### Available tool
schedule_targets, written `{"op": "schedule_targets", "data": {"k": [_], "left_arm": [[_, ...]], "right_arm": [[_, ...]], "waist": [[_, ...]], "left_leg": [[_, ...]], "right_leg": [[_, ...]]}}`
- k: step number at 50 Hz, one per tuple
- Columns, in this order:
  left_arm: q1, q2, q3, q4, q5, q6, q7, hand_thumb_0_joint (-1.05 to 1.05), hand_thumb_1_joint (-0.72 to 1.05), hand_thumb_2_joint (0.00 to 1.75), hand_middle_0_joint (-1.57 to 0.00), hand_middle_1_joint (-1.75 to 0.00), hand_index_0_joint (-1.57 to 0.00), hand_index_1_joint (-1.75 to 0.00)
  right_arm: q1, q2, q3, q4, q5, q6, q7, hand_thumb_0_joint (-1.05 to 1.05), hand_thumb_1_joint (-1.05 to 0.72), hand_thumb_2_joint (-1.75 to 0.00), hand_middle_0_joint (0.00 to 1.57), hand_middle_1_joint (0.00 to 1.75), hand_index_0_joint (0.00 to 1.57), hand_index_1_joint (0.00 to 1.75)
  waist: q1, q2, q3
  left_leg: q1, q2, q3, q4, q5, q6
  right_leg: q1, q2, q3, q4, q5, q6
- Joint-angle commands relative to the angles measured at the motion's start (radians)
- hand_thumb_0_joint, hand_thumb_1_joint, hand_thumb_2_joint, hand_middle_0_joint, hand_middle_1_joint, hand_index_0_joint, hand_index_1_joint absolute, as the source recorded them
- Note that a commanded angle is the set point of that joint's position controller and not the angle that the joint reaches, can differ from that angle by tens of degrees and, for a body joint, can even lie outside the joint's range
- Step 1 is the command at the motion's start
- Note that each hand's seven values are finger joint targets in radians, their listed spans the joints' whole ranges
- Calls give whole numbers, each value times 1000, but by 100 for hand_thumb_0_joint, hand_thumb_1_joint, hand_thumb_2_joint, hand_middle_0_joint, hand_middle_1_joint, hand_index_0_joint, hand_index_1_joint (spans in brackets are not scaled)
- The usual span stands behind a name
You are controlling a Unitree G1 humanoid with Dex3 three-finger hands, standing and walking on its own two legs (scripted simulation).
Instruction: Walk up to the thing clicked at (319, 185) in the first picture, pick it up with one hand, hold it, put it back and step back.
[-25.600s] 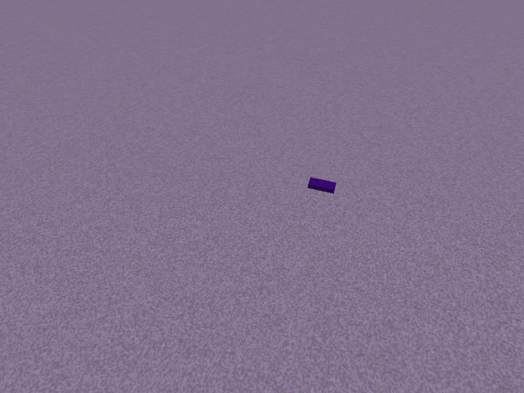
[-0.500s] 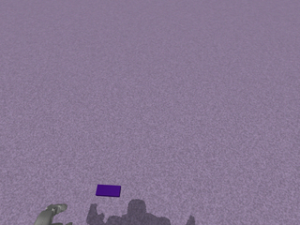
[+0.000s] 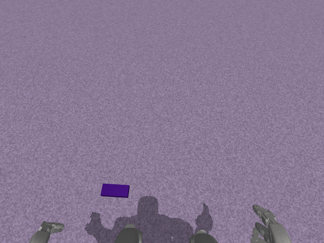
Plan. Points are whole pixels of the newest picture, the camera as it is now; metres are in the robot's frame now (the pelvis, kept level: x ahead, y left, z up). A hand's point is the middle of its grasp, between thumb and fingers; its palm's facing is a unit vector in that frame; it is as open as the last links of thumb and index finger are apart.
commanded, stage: rise first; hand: left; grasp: from above
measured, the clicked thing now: (115, 190) +0.42 +0.26 -0.67
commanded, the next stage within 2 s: none
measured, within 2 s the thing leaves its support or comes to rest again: neither
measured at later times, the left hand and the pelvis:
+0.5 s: hand (75, 224) +0.22 +0.31 -0.32, palm faces -0.44 -0.53 -0.72, open 14.0 cm; pelvis -0.05 +0.00 -0.18, yaw -2 degrees
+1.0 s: hand (87, 203) +0.31 +0.33 -0.45, palm faces -0.49 -0.17 -0.86, open 14.1 cm; pelvis -0.09 +0.00 -0.32, yaw -6 degrees
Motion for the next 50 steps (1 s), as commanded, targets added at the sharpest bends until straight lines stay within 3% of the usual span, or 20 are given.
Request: {"op": "schedule_targets", "data": {"k": [1,5,6,9,10,15,17,20,23,25,28,30,31,34,36,39,43,46,49,50], "left_arm": [[54,209,69,-171,30,-16,16,0,-56,100,-8,-103,-6,-105],[-11,229,71,-166,67,-40,18,0,-55,99,-9,-102,-7,-104],[-62,230,56,-175,87,-58,18,0,-56,100,-9,-103,-7,-105],[-118,245,59,-104,145,-124,21,0,-54,99,-8,-101,-7,-103],[-128,259,58,-105,167,-148,22,0,-55,100,-9,-100,-7,-102],[-250,337,71,-42,289,-269,44,0,-54,99,-12,-100,-11,-102],[-293,400,106,-33,334,-299,61,0,-56,99,-11,-103,-10,-104],[-376,440,113,-36,393,-325,88,0,-56,100,-9,-106,-9,-107],[-460,473,120,56,446,-341,102,0,-58,102,-9,-105,-8,-106],[-547,499,110,80,478,-363,103,0,-58,103,-8,-105,-7,-106],[-641,554,111,131,534,-402,109,0,-58,104,-9,-103,-7,-105],[-697,589,118,151,564,-426,115,0,-55,102,-9,-103,-8,-104],[-724,587,105,166,577,-439,120,0,-56,103,-8,-103,-8,-104],[-780,624,114,216,628,-467,143,0,-57,104,-10,-100,-8,-102],[-804,676,145,248,663,-486,163,0,-54,105,-7,-99,-6,-101],[-886,728,156,263,706,-513,193,0,-54,105,-6,-98,-5,-100],[-944,755,153,347,767,-534,231,0,-54,105,-6,-97,-5,-98],[-1004,749,123,386,816,-548,255,0,-55,105,-5,-97,-4,-98],[-1060,775,113,420,854,-561,280,0,-54,104,-6,-97,-4,-98],[-1057,756,97,446,868,-562,287,0,-55,105,-6,-96,-4,-97]], "right_arm": [[12,-143,-57,-135,1,-54,-15,0,-88,-90,20,30,20,30],[-4,-146,-57,-126,-3,-69,-8,0,-87,-89,20,30,20,30],[-16,-149,-58,-134,-2,-77,-4,0,-88,-89,20,30,20,30],[-26,-156,-63,-122,-6,-92,3,0,-85,-89,20,30,20,30],[-27,-162,-66,-115,-4,-95,8,0,-85,-89,20,30,20,30],[-49,-184,-74,-93,-3,-96,22,0,-88,-90,20,30,20,30],[-46,-197,-79,-80,-3,-87,28,0,-90,-90,20,30,20,30],[-41,-213,-89,-60,-5,-71,36,0,-90,-90,20,30,20,30],[-34,-213,-88,-31,-7,-52,43,0,-90,-90,20,30,20,30],[-26,-220,-92,-19,-18,-42,48,0,-90,-90,20,30,20,30],[-7,-221,-89,7,-25,-28,55,0,-90,-90,20,30,20,30],[16,-227,-85,26,-30,-17,60,0,-89,-90,20,30,20,30],[13,-226,-85,29,-35,-11,62,0,-90,-90,20,30,20,30],[32,-229,-78,46,-41,8,70,0,-90,-91,20,30,20,30],[36,-236,-74,54,-48,26,75,0,-86,-89,20,30,20,30],[38,-236,-66,63,-62,50,83,0,-85,-89,20,30,20,30],[39,-244,-57,87,-80,72,92,0,-86,-89,20,30,20,30],[38,-253,-54,97,-93,87,98,0,-87,-89,20,30,20,30],[42,-258,-46,110,-104,97,103,0,-87,-90,20,30,20,30],[40,-257,-46,118,-110,101,103,0,-87,-90,20,30,20,30]], "waist": [[-3,59,-288],[-18,67,-265],[-32,68,-272],[-26,56,-308],[-17,61,-344],[-3,73,-440],[22,106,-503],[17,123,-582],[28,101,-597],[12,116,-619],[14,93,-649],[14,99,-692],[-2,78,-681],[3,99,-672],[13,95,-666],[2,125,-680],[-13,150,-615],[-32,174,-582],[-47,183,-582],[-52,182,-568]], "left_leg": [[157,-39,17,-61,270,32],[50,-39,8,14,185,32],[21,-39,2,42,165,33],[-90,-44,0,145,121,35],[-107,-43,-6,172,146,35],[-255,-44,-11,316,80,35],[-273,-43,-15,369,106,32],[-286,-34,-31,442,134,28],[-379,-34,-35,502,78,30],[-419,-33,-45,543,36,30],[-492,-36,-29,630,20,38],[-503,-37,-21,684,57,43],[-541,-37,-20,705,32,46],[-586,-37,-25,734,-8,43],[-615,-37,-32,749,-36,43],[-644,-39,-23,798,-39,45],[-690,-36,-42,823,-104,44],[-719,-35,-56,836,-163,43],[-738,-39,-57,870,-154,41],[-742,-40,-54,882,-148,42]], "right_leg": [[41,34,-3,-76,264,-39],[-90,35,-3,10,185,-41],[-131,37,-2,40,172,-42],[-235,35,2,139,135,-42],[-260,35,2,177,152,-44],[-432,37,12,326,95,-46],[-488,38,12,389,104,-48],[-580,37,-4,470,112,-49],[-643,42,-15,524,66,-50],[-688,41,-25,571,37,-49],[-723,46,-27,613,23,-48],[-727,48,-27,643,52,-47],[-744,51,-31,649,36,-45],[-792,55,-46,692,-2,-49],[-813,57,-57,720,-29,-50],[-850,61,-60,756,-39,-52],[-944,63,-81,808,-91,-53],[-1008,64,-96,843,-128,-54],[-1035,64,-101,868,-123,-55],[-1048,62,-101,871,-118,-55]]}}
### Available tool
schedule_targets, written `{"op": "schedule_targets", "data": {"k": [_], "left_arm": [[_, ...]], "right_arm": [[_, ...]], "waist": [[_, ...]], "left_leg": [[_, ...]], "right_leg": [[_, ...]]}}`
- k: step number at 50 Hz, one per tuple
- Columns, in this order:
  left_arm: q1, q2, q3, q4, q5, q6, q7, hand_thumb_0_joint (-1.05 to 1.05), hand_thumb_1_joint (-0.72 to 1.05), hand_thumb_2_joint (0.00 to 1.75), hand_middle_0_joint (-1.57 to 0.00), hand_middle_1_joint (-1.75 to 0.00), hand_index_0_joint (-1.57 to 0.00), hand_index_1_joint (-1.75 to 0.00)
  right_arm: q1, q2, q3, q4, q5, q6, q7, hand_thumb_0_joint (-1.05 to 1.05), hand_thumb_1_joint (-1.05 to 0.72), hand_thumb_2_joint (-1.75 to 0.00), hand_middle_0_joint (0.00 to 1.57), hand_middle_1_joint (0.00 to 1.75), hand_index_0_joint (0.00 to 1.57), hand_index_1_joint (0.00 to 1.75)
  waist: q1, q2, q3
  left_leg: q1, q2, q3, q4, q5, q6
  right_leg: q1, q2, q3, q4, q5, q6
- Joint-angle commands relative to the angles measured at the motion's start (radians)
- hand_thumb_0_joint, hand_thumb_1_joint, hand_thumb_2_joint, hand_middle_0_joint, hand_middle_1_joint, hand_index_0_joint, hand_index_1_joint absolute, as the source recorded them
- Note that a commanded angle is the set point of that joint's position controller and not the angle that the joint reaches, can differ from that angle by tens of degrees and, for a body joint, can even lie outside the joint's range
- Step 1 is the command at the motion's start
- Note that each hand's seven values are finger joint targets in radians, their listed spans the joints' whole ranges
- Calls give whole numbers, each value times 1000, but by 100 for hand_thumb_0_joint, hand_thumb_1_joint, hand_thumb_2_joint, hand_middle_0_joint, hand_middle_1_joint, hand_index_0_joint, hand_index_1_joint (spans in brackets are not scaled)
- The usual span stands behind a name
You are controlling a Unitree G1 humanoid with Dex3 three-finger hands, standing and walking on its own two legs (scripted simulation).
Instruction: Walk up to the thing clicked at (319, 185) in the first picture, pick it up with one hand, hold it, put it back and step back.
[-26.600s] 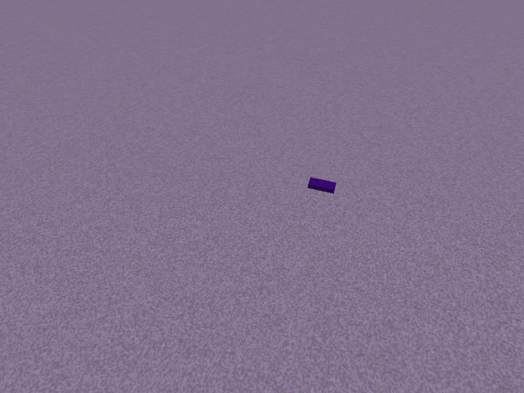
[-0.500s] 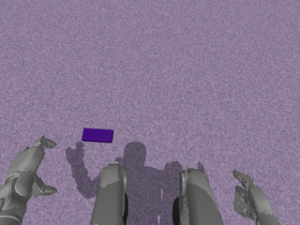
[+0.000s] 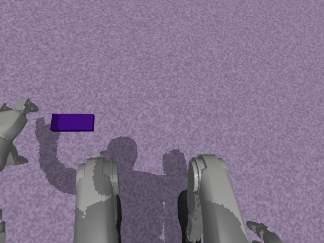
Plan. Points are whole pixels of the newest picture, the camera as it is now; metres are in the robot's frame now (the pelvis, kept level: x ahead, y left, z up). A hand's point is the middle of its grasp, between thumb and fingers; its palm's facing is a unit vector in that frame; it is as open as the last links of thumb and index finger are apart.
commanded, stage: rise first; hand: left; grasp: from above
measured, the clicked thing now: (73, 122) +0.48 +0.31 -0.36
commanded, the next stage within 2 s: none
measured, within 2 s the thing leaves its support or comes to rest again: neither
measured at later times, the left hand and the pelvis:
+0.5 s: hand (31, 130) +0.40 +0.37 -0.19, palm faces -0.46 -0.08 -0.88, open 14.1 cm; pelvis +0.01 +0.00 -0.05, yaw -2 degrees
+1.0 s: hand (40, 125) +0.43 +0.36 -0.22, palm faces -0.45 -0.09 -0.89, open 14.1 cm; pelvis +0.02 +0.00 -0.06, yaw -3 degrees
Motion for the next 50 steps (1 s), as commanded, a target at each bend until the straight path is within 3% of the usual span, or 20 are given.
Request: {"op": "schedule_targets", "data": {"k": [1,5,10,18,20,23,25,27,33,36,39,45,47,50], "left_arm": [[-258,336,44,-83,41,-31,78,0,-54,104,-6,-96,-5,-97],[-331,369,42,-65,92,-37,117,0,-55,103,-6,-96,-5,-97],[-352,405,50,-8,142,-36,154,0,-52,100,-8,-94,-7,-95],[-389,408,29,30,194,-42,192,0,-52,99,-8,-96,-8,-96],[-382,434,49,39,208,-47,204,0,-51,98,-9,-95,-9,-95],[-378,426,41,70,220,-51,214,0,-49,96,-11,-93,-11,-93],[-406,433,36,65,223,-60,223,0,-50,97,-10,-93,-10,-93],[-386,446,55,86,223,-59,232,0,-51,98,-9,-94,-9,-95],[-418,456,60,106,226,-54,262,0,-52,99,-8,-97,-8,-97],[-420,451,46,123,235,-45,264,0,-54,101,-7,-99,-7,-99],[-412,472,64,125,223,-40,267,0,-54,100,-7,-99,-7,-99],[-412,472,58,135,221,-41,262,0,-53,99,-7,-100,-7,-100],[-393,484,67,142,225,-41,262,0,-53,100,-7,-100,-7,-100],[-400,480,69,134,218,-43,263,0,-55,101,-6,-100,-6,-100]], "right_arm": [[115,-225,-69,-41,-15,2,-12,0,-87,-90,20,30,20,30],[116,-235,-62,-23,-33,18,-6,0,-89,-90,20,30,20,30],[106,-229,-51,-10,-52,36,-2,0,-89,-90,20,30,20,30],[93,-230,-42,4,-77,51,3,0,-90,-90,20,30,20,30],[102,-232,-41,10,-81,56,2,0,-90,-90,20,30,20,30],[92,-225,-31,15,-92,59,5,0,-90,-90,20,30,20,30],[80,-230,-32,14,-95,61,3,0,-90,-90,20,30,20,30],[83,-231,-28,19,-99,61,4,0,-90,-90,20,30,20,30],[79,-236,-19,24,-112,58,4,0,-90,-90,20,30,20,30],[84,-236,-15,28,-118,55,4,0,-90,-90,20,30,20,30],[87,-237,-14,29,-119,52,5,0,-90,-90,20,30,20,30],[92,-238,-5,30,-131,52,10,0,-90,-90,20,30,20,30],[88,-240,-1,32,-132,54,9,0,-90,-90,20,30,20,30],[86,-247,1,31,-137,55,11,0,-90,-90,20,30,20,30]], "waist": [[10,209,-601],[-8,252,-627],[-5,259,-615],[-33,261,-629],[-31,248,-640],[-37,247,-608],[-49,248,-606],[-36,249,-611],[-50,275,-608],[-59,267,-600],[-52,257,-598],[-64,268,-605],[-51,267,-609],[-61,272,-598]], "left_leg": [[511,-34,76,-236,-20,36],[525,-34,76,-186,37,32],[485,-40,89,-152,44,35],[470,-40,85,-91,98,38],[464,-39,86,-74,126,40],[433,-37,83,-67,100,41],[425,-36,81,-54,85,41],[435,-36,77,-55,96,40],[432,-33,75,-41,94,36],[424,-33,74,-31,99,38],[404,-33,80,-19,109,41],[391,-34,74,-10,113,41],[403,-34,75,-8,120,41],[409,-33,71,-3,126,40]], "right_leg": [[142,30,-85,-224,31,-69],[119,30,-92,-181,83,-67],[108,35,-94,-162,78,-70],[91,43,-105,-114,131,-67],[106,47,-100,-113,155,-66],[100,49,-101,-107,134,-66],[84,51,-104,-101,123,-65],[84,51,-103,-91,127,-67],[58,55,-115,-68,129,-66],[62,55,-114,-70,139,-66],[84,52,-108,-71,154,-60],[99,53,-111,-57,163,-62],[100,56,-112,-61,162,-62],[95,54,-116,-54,169,-60]]}}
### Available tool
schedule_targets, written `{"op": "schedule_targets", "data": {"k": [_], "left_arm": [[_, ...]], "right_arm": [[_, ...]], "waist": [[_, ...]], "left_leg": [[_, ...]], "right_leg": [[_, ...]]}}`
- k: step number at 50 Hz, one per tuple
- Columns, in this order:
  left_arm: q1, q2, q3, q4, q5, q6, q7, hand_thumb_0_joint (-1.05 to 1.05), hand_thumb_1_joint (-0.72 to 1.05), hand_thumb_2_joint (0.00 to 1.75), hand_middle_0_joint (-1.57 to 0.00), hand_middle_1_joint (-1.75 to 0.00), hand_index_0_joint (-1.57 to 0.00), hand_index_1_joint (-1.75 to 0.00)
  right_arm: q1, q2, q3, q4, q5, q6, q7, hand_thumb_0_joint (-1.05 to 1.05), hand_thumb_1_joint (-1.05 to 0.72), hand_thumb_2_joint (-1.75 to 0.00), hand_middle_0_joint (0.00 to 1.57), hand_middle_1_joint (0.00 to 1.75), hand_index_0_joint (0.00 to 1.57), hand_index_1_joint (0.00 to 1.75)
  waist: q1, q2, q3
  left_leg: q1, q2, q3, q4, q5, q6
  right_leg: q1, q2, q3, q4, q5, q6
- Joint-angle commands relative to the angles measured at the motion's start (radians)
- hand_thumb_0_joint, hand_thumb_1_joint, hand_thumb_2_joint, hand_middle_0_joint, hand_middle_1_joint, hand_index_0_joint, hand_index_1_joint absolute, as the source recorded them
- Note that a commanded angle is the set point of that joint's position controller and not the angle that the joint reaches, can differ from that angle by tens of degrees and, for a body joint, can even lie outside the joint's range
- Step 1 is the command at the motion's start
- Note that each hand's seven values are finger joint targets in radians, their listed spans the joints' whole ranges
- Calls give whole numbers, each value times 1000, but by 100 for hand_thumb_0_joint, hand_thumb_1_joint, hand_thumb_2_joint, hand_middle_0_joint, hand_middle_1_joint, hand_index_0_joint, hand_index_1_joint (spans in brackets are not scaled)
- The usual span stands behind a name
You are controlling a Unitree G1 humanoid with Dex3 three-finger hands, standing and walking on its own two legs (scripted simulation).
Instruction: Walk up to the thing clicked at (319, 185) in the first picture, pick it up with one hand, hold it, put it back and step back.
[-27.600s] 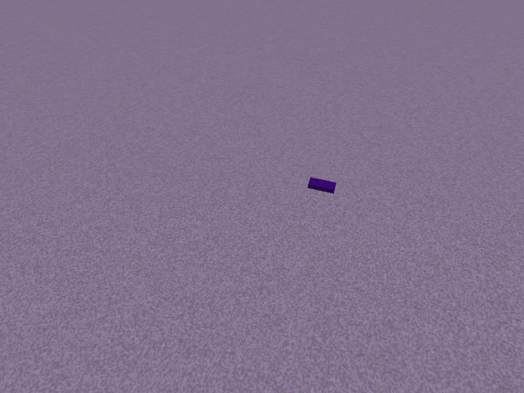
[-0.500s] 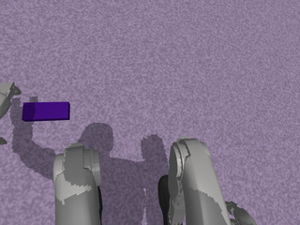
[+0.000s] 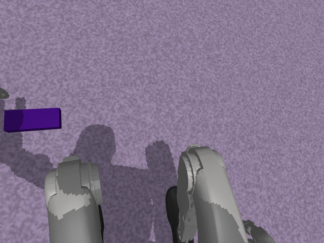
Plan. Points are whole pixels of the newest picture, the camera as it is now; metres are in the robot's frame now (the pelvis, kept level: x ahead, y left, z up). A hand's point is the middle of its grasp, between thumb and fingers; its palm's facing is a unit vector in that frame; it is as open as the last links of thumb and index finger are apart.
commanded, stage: rise first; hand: left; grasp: from above
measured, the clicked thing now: (34, 119) +0.45 +0.34 -0.30
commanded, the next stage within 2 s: approach in 1.66 s
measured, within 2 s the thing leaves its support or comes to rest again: neither
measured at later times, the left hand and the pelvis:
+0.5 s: hand out of the picture +0.40 +0.38 -0.17, palm faces -0.44 -0.12 -0.89, open 14.1 cm; pelvis +0.00 +0.00 -0.01, yaw -1 degrees
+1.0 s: hand out of the picture +0.40 +0.38 -0.17, palm faces -0.44 -0.10 -0.89, open 14.1 cm; pelvis +0.00 +0.00 +0.00, yaw -1 degrees
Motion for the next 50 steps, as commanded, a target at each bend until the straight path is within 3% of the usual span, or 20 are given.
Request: {"op": "schedule_targets", "data": {"k": [1,3,7,8,10,14,16,23,27,30,36,42,47,49,50], "left_arm": [[-211,336,40,-127,-25,-7,41,0,-54,100,-7,-100,-7,-100],[-202,341,47,-126,-24,-11,46,0,-54,100,-7,-101,-7,-101],[-220,337,40,-134,-20,-20,53,0,-54,100,-6,-101,-7,-101],[-222,341,40,-122,-19,-19,57,0,-61,108,-7,-97,-3,-100],[-225,330,43,-121,-24,-19,66,0,-54,101,-7,-100,-7,-101],[-248,316,28,-104,-9,-15,76,0,-56,103,-8,-100,-6,-101],[-242,312,21,-88,-5,-10,80,0,-55,102,-8,-100,-7,-101],[-270,319,20,-92,0,5,94,0,-55,101,-8,-100,-7,-101],[-264,333,21,-57,1,13,101,0,-54,101,-8,-101,-8,-102],[-276,316,4,-74,7,21,101,0,-55,102,-7,-102,-7,-102],[-245,320,10,-47,0,39,97,0,-55,101,-7,-102,-7,-102],[-226,325,26,-125,-23,46,81,0,-56,102,-8,-100,-7,-101],[-244,287,-9,-114,-25,47,59,0,-57,103,-7,-102,-6,-103],[-245,281,-12,-114,-33,42,55,0,-58,104,-8,-100,-7,-101],[-240,296,7,-123,-36,39,57,0,-57,104,-8,-99,-7,-101]], "right_arm": [[161,-252,-70,-15,-3,6,-17,0,-90,-90,20,30,20,30],[160,-251,-69,-17,-2,7,-16,0,-90,-90,20,30,20,30],[166,-255,-65,-12,-11,9,-13,0,-90,-90,20,30,20,30],[161,-254,-61,-8,-11,9,-14,0,-91,-90,20,30,20,30],[160,-255,-63,-10,-13,7,-12,0,-90,-90,20,30,20,30],[167,-259,-60,-8,-17,1,-8,0,-91,-90,20,30,20,30],[161,-257,-55,-8,-17,-1,-7,0,-91,-90,20,30,20,30],[160,-263,-52,-14,-19,-10,-5,0,-91,-90,20,30,20,30],[156,-261,-42,-17,-20,-13,-7,0,-91,-90,20,30,20,30],[161,-262,-39,-16,-24,-18,-6,0,-91,-90,20,30,20,30],[162,-266,-37,-23,-19,-26,-6,0,-91,-90,20,30,20,30],[173,-263,-47,-25,-14,-31,-7,0,-91,-90,20,30,20,30],[182,-259,-49,-20,-9,-28,-3,0,-91,-90,20,30,20,30],[179,-258,-51,-19,1,-29,-3,0,-91,-90,20,30,20,30],[173,-264,-49,-27,-2,-28,-4,0,-91,-90,20,30,20,30]], "waist": [[24,321,-677],[30,327,-678],[11,320,-684],[15,308,-684],[13,321,-686],[-7,343,-654],[3,351,-661],[-12,355,-666],[-9,330,-648],[-20,357,-658],[-11,346,-634],[1,353,-678],[-18,340,-659],[-10,349,-648],[-3,350,-656]], "left_leg": [[549,-25,140,-219,166,65],[553,-26,140,-223,166,63],[558,-23,136,-204,203,67],[550,-23,138,-200,204,69],[563,-23,134,-202,201,65],[568,-20,127,-212,186,60],[573,-22,126,-220,174,57],[566,-21,130,-205,189,59],[510,-24,136,-202,144,61],[542,-25,133,-204,162,59],[522,-25,133,-212,141,57],[540,-27,143,-206,181,61],[532,-25,133,-208,175,61],[537,-26,133,-221,151,57],[541,-26,132,-224,153,56]], "right_leg": [[248,30,-85,-253,202,-70],[251,30,-85,-252,199,-72],[264,30,-82,-248,239,-66],[264,33,-83,-255,240,-62],[253,31,-87,-243,232,-66],[227,31,-100,-234,217,-69],[217,35,-104,-234,203,-73],[228,34,-104,-228,229,-67],[239,36,-100,-241,200,-68],[235,35,-103,-228,216,-68],[228,35,-108,-229,198,-70],[275,32,-94,-240,242,-63],[254,33,-100,-240,238,-66],[238,32,-101,-245,210,-71],[242,32,-106,-243,208,-69]]}}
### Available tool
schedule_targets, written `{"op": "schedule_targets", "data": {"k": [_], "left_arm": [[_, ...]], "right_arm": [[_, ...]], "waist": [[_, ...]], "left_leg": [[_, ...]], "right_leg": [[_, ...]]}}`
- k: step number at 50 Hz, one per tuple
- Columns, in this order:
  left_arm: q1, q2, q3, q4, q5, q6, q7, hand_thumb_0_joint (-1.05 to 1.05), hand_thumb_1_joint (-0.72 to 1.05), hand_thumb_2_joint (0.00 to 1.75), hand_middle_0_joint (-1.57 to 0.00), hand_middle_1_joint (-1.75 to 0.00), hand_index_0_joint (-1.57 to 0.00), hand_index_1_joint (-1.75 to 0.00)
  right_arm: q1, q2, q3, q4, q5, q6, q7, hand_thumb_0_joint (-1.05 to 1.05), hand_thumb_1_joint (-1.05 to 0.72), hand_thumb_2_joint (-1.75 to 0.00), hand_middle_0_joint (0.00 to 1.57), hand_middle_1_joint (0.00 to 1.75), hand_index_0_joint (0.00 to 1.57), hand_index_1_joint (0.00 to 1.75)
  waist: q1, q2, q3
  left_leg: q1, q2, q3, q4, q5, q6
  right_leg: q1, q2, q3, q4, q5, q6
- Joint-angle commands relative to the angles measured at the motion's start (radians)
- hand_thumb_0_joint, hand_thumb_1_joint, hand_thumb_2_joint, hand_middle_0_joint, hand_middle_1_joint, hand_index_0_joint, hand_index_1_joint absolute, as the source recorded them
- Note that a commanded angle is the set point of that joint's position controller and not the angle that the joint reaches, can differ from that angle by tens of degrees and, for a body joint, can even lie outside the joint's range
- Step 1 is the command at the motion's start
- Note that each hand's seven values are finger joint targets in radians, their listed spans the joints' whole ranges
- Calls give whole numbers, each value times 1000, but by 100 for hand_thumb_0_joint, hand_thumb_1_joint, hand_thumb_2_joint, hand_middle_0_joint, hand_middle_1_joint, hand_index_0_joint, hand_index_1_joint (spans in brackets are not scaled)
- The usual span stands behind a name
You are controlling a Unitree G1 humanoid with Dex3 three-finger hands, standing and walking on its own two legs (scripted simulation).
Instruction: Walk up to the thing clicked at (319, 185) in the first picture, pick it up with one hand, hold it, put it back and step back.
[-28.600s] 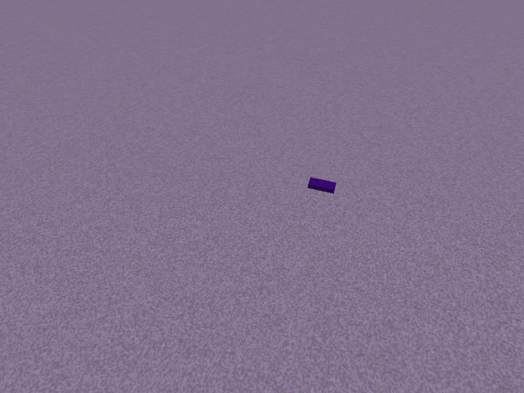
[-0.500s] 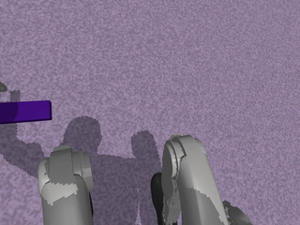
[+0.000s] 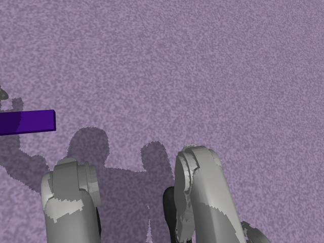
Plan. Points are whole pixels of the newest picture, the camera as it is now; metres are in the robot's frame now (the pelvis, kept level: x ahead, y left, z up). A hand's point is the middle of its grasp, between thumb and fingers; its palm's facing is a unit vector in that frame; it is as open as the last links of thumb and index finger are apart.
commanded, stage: rise first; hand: left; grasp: from above
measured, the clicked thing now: (27, 122) +0.44 +0.34 -0.29
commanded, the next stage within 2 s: approach in 0.66 s
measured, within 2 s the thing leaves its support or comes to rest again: neither
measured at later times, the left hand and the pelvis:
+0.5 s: hand out of the picture +0.40 +0.38 -0.16, palm faces -0.45 -0.10 -0.89, open 14.1 cm; pelvis +0.00 +0.00 +0.00, yaw +0 degrees
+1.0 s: hand out of the picture +0.42 +0.35 -0.15, palm faces -0.45 -0.04 -0.89, open 14.2 cm; pelvis +0.00 +0.00 +0.00, yaw +1 degrees
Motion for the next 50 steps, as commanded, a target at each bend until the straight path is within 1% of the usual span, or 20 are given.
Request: {"op": "schedule_targets", "data": {"k": [1,3,7,10,12,13,17,18,20,23,27,30,32,34,36,37,38,40,46,50], "left_arm": [[-235,315,45,-140,-26,-14,36,0,-56,103,-8,-100,-7,-101],[-230,295,24,-128,-13,-18,30,0,-56,103,-9,-100,-7,-101],[-258,308,41,-157,-16,-27,38,0,-59,106,-7,-100,-5,-102],[-268,295,20,-131,-5,-26,42,0,-58,104,-9,-99,-7,-101],[-275,312,38,-126,-10,-23,48,0,-57,104,-9,-99,-7,-101],[-264,309,30,-117,1,-19,46,0,-59,105,-8,-99,-6,-101],[-278,302,14,-96,-6,-8,39,0,-57,104,-9,-99,-7,-101],[-273,300,13,-96,-6,-6,33,0,-57,104,-10,-98,-8,-100],[-274,332,38,-108,-10,-9,29,0,-57,104,-9,-98,-8,-100],[-251,290,2,-72,-9,-11,19,0,-56,103,-10,-99,-8,-100],[-275,335,27,-124,-10,-28,24,0,-57,104,-9,-99,-7,-101],[-273,340,40,-129,-2,-31,36,0,-59,106,-9,-98,-6,-100],[-265,344,50,-127,-9,-33,44,0,-59,106,-9,-97,-6,-100],[-294,341,38,-137,-1,-33,46,0,-58,104,-9,-98,-7,-100],[-268,334,32,-97,8,-29,49,0,-58,105,-9,-97,-7,-99],[-273,326,31,-105,-1,-28,50,0,-57,104,-9,-97,-7,-99],[-279,330,33,-109,5,-25,51,0,-61,112,-9,-94,-4,-99],[-304,315,16,-133,5,-15,45,0,-57,105,-9,-99,-7,-101],[-414,171,-108,-147,-12,15,27,0,-57,104,-8,-100,-7,-102],[-423,124,-149,-79,-13,44,37,0,-58,104,-8,-101,-7,-102]], "right_arm": [[160,-267,-81,-22,9,4,-19,0,-91,-90,20,30,20,30],[153,-261,-81,-23,11,8,-18,0,-91,-90,20,30,20,30],[160,-264,-84,-22,15,7,-18,0,-91,-90,20,30,20,30],[161,-260,-81,-21,17,7,-18,0,-91,-90,20,30,20,30],[170,-261,-79,-16,17,4,-18,0,-91,-90,20,30,20,30],[168,-261,-78,-12,14,3,-19,0,-91,-90,20,30,20,30],[167,-259,-73,-22,15,0,-18,0,-91,-90,20,30,20,30],[168,-260,-73,-17,16,-1,-19,0,-91,-90,20,30,20,30],[172,-268,-72,-23,12,0,-21,0,-91,-90,20,30,20,30],[158,-259,-68,-24,11,0,-20,0,-91,-90,20,30,20,30],[161,-266,-63,-24,11,1,-21,0,-91,-90,20,30,20,30],[173,-270,-63,-21,9,2,-20,0,-91,-90,20,30,20,30],[161,-268,-64,-25,13,2,-21,0,-91,-90,20,30,20,30],[163,-270,-65,-26,9,1,-21,0,-90,-90,20,30,20,30],[166,-267,-59,-21,8,2,-22,0,-90,-90,20,30,20,30],[159,-267,-61,-27,9,0,-21,0,-90,-90,20,30,20,30],[171,-269,-62,-23,9,-1,-21,0,-91,-90,20,30,20,30],[166,-267,-67,-22,8,-3,-22,0,-90,-90,20,30,20,30],[212,-264,-77,-10,25,-18,-21,0,-90,-90,20,30,20,30],[226,-260,-69,-16,39,-28,-22,0,-90,-90,20,30,20,30]], "waist": [[18,363,-660],[16,358,-647],[12,367,-673],[-2,340,-658],[6,332,-649],[9,353,-651],[-7,332,-633],[0,332,-631],[5,326,-665],[-1,336,-635],[6,346,-666],[3,353,-670],[14,364,-667],[-1,361,-665],[5,373,-662],[2,364,-659],[0,369,-649],[0,391,-666],[-75,371,-650],[-84,350,-645]], "left_leg": [[553,-18,143,-244,145,51],[548,-18,143,-250,132,50],[581,-18,139,-249,171,50],[542,-17,146,-237,160,54],[536,-19,146,-242,151,54],[561,-19,147,-242,165,54],[521,-21,150,-237,145,57],[532,-22,151,-242,144,57],[532,-21,147,-236,152,57],[534,-22,146,-242,131,55],[534,-22,146,-234,143,54],[548,-21,147,-228,176,55],[547,-22,145,-241,155,51],[546,-19,145,-237,147,52],[543,-22,148,-237,149,52],[541,-22,147,-236,147,52],[549,-22,143,-248,143,51],[562,-22,148,-253,133,49],[567,-18,136,-257,127,50],[548,-16,140,-254,135,50]], "right_leg": [[233,29,-100,-245,199,-80],[221,31,-102,-245,186,-83],[224,28,-103,-238,216,-79],[239,31,-93,-256,223,-76],[238,28,-92,-258,208,-76],[234,27,-91,-251,217,-76],[237,25,-89,-258,208,-74],[239,27,-88,-261,204,-73],[256,27,-94,-258,211,-71],[231,30,-96,-253,189,-77],[256,30,-92,-252,203,-76],[264,29,-91,-247,234,-72],[241,28,-97,-240,208,-79],[231,29,-98,-245,204,-77],[239,30,-96,-242,207,-78],[228,29,-98,-243,205,-77],[214,28,-103,-236,199,-80],[214,28,-98,-250,192,-80],[192,26,-105,-268,205,-76],[210,30,-102,-282,221,-76]]}}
